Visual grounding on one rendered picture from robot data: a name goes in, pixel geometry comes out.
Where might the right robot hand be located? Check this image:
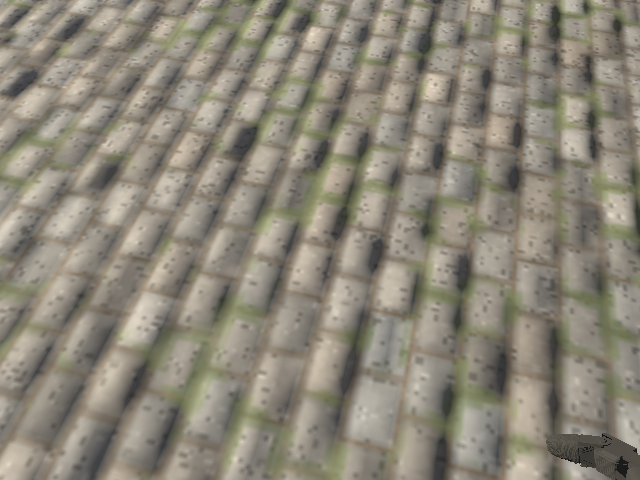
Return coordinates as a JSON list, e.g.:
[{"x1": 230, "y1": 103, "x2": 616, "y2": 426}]
[{"x1": 546, "y1": 433, "x2": 640, "y2": 480}]

